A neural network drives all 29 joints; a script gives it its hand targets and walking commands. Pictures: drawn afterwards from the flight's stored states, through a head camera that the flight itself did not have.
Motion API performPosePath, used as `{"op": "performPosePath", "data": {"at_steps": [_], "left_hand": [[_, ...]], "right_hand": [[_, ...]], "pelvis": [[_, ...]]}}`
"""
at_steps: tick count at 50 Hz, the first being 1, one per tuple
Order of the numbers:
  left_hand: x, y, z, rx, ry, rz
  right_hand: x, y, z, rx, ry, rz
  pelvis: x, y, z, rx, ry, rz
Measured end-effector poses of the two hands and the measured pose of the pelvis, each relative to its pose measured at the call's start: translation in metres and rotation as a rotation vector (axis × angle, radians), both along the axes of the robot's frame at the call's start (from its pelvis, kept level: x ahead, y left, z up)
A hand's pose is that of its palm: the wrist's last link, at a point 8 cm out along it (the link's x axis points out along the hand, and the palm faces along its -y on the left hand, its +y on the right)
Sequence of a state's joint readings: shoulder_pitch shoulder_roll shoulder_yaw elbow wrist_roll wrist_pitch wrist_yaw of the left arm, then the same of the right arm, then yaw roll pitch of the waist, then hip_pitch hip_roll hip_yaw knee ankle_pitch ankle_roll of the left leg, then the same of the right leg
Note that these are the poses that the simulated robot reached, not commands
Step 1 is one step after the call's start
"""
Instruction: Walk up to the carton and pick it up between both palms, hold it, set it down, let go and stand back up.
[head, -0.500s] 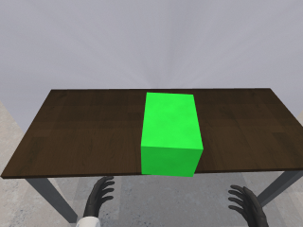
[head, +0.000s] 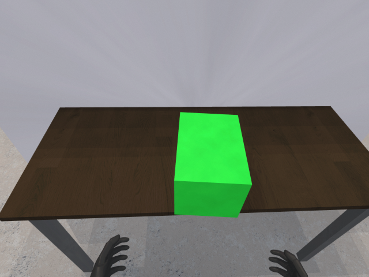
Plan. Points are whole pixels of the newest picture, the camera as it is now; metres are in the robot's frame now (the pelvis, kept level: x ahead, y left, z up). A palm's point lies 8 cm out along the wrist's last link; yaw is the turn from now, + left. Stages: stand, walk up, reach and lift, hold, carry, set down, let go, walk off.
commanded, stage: set down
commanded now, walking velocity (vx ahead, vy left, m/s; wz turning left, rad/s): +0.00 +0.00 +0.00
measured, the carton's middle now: (207, 162) +0.46 -0.02 -0.03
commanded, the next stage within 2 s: let go in 0.88 s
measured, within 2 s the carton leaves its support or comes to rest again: neither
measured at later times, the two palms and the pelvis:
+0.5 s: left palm out of the picture +0.15 +0.20 -0.07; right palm out of the picture +0.14 -0.22 -0.07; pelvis -0.01 +0.00 +0.00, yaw +0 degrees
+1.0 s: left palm out of the picture +0.13 +0.21 -0.10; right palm out of the picture +0.14 -0.22 -0.10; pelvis -0.03 -0.01 +0.00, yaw +1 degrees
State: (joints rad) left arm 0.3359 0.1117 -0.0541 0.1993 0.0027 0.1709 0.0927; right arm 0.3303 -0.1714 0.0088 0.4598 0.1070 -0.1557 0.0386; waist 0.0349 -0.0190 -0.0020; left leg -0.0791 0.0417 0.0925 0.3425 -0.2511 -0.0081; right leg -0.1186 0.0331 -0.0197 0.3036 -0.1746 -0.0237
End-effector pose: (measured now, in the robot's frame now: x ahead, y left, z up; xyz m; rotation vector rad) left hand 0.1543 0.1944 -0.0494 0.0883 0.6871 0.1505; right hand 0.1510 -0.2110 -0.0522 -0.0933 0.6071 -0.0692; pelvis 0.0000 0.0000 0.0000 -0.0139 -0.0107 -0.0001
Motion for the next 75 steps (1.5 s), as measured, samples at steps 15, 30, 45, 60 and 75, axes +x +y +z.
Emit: {"op": "performPosePath", "data": {"at_steps": [15, 30, 45, 60, 75], "left_hand": [[-0.003, 0.002, -0.02, -0.028, 0.151, -0.022], [-0.01, 0.008, -0.025, -0.002, 0.227, -0.041], [-0.012, 0.012, -0.037, 0.017, 0.301, -0.053], [-0.015, 0.025, -0.026, 0.052, 0.262, -0.05], [-0.035, 0.03, -0.032, 0.054, 0.171, -0.062]], "right_hand": [[-0.01, -0.004, -0.009, -0.045, 0.13, -0.012], [-0.016, -0.007, -0.024, -0.036, 0.199, -0.019], [-0.008, -0.011, -0.036, -0.053, 0.228, -0.018], [-0.007, -0.026, -0.03, -0.07, 0.21, -0.03], [-0.026, -0.017, -0.037, -0.063, 0.116, 0.001]], "pelvis": [[-0.009, 0.003, -0.001, 0.006, -0.003, -0.005], [-0.017, 0.002, -0.001, 0.008, 0.001, -0.005], [-0.024, -0.006, -0.003, 0.01, 0.014, 0.005], [-0.024, -0.009, -0.003, 0.011, -0.005, 0.007], [-0.029, -0.006, -0.008, 0.015, -0.016, 0.004]]}}
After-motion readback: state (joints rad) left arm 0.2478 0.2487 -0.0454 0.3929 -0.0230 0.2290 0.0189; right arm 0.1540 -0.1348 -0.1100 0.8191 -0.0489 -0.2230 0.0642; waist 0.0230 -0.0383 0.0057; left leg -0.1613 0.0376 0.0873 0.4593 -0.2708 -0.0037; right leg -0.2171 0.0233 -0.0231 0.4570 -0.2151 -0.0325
